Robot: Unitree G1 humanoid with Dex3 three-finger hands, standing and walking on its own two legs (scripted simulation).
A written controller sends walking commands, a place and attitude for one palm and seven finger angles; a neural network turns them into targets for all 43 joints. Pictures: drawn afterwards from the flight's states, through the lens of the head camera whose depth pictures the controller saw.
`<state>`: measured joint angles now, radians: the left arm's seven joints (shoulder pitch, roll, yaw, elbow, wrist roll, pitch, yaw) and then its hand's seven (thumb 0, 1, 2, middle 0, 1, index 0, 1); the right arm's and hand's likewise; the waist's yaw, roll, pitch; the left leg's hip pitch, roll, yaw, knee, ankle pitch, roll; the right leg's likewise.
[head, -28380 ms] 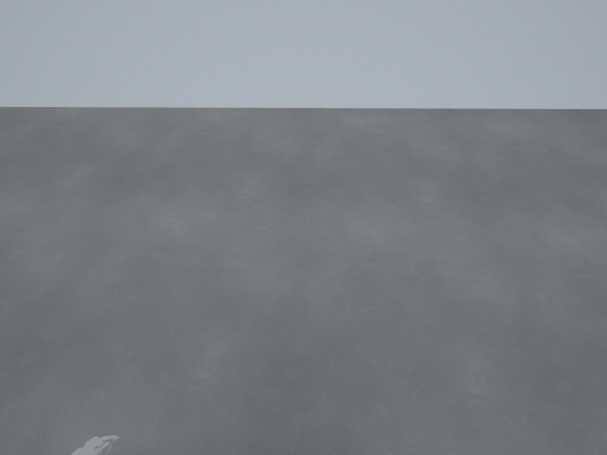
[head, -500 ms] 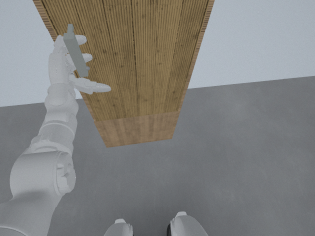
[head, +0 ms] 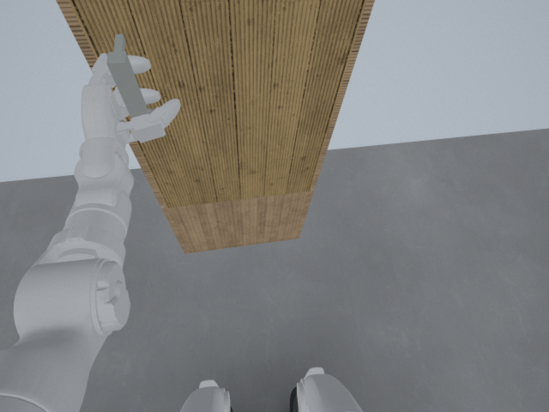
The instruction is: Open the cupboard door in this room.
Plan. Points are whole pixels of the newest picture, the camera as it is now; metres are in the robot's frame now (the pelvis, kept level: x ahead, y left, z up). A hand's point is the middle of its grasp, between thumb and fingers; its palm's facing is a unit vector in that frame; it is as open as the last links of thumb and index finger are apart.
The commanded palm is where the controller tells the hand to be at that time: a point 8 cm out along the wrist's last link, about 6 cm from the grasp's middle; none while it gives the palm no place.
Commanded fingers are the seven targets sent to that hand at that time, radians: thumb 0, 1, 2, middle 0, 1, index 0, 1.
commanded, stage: close the thumb around the handle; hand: left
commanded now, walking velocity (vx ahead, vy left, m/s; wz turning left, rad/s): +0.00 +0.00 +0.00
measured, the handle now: (132, 84) +0.57 +0.17 +0.10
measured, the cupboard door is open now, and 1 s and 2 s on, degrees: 0 26 41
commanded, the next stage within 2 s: pull the door open along its arc in 0.26 s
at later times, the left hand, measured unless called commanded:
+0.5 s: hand (149, 113) +0.52 +0.14 +0.09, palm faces +0.08 -1.00 -0.01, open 5.8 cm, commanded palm +0.47 +0.18 +0.09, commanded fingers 0.00 0.90 0.90 -0.40 -1.35 -0.40 -1.35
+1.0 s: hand (200, 190) +0.38 +0.07 +0.10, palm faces +0.35 -0.93 +0.09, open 6.1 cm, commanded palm +0.32 +0.11 +0.09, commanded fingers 0.00 0.90 0.90 -0.40 -1.35 -0.40 -1.35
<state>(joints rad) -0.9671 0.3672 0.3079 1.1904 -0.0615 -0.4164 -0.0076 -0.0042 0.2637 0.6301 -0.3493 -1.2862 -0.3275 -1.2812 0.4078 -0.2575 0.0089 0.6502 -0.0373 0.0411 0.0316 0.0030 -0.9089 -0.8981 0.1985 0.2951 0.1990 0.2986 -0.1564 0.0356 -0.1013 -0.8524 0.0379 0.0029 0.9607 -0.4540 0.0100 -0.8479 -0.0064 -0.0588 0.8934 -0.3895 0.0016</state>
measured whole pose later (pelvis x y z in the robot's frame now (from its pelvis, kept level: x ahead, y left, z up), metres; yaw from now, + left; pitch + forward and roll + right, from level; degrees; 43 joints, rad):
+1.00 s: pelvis +0.01 -0.01 +0.02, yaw +0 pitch +12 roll -1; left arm -0.25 -0.12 -0.03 0.36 0.02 -0.24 0.51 0.01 0.67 0.77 -0.33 -1.35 -0.36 -1.32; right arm 0.25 -0.20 -0.02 0.57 -0.06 0.01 0.07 0.01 -0.91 -0.90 0.20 0.29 0.20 0.30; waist -0.03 0.04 -0.12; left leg -0.61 0.03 0.02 0.85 -0.44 0.00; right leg -0.63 -0.01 -0.04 0.82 -0.40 0.00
